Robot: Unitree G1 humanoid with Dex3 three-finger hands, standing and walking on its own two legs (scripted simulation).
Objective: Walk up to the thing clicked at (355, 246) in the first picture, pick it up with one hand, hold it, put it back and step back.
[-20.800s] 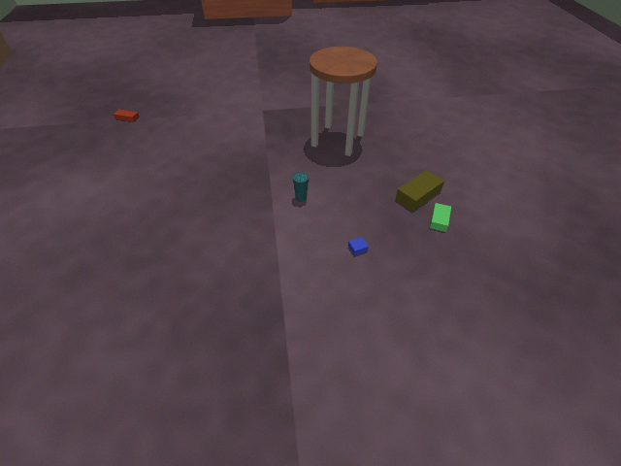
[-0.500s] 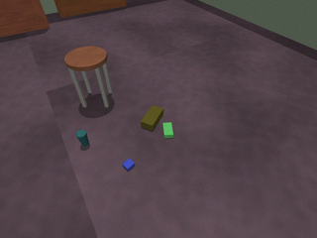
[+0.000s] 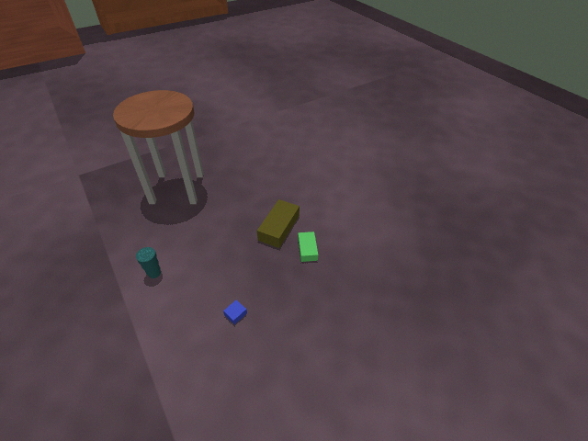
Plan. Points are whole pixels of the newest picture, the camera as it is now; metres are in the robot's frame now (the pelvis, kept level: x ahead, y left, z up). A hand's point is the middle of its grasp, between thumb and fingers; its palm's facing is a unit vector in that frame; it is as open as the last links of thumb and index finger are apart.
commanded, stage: walk up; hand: left
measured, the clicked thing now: (235, 312) +0.74 +0.21 -0.76
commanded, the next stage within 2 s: stand in 0.18 s
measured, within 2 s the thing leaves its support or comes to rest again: neither
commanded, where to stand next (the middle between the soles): +0.35 -0.02 m, yaw +0 degrees
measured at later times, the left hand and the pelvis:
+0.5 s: hand out of the picture +0.08 +0.25 -0.15, palm faces -0.02 -0.94 -0.34, open 7.4 cm; pelvis +0.00 +0.00 +0.01, yaw +0 degrees
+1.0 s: hand out of the picture +0.06 +0.24 -0.15, palm faces -0.03 -0.94 -0.34, open 7.4 cm; pelvis +0.00 -0.01 +0.01, yaw +0 degrees
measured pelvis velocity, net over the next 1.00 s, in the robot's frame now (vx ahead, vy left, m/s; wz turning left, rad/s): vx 0.00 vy -0.01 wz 0.00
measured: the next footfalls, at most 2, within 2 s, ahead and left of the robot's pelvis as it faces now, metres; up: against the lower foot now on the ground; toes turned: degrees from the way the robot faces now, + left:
left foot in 1.42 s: +0.12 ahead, +0.14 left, +0.00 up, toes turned +3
right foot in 1.84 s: +0.28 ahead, -0.16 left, +0.00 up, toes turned -2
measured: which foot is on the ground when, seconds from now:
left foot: down 0.00-1.00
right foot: down 0.00-1.00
